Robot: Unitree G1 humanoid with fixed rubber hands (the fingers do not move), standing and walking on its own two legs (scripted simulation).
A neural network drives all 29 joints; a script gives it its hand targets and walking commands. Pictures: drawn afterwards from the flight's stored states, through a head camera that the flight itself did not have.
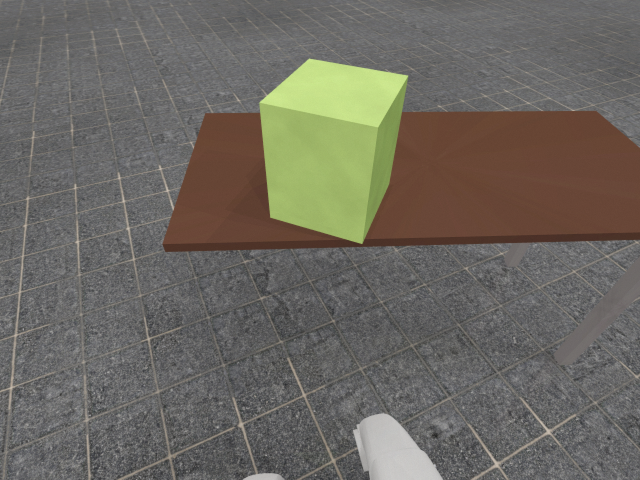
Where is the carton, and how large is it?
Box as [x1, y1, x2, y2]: [259, 59, 407, 243]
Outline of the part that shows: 308,59 259,102 270,217 362,243 388,185 407,75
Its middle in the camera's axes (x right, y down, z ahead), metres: +0.03 -0.17 +0.77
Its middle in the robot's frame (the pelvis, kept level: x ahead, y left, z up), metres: +0.67 -0.07 +0.06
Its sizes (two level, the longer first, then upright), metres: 0.210 0.200 0.250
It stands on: a table, 0.64 m high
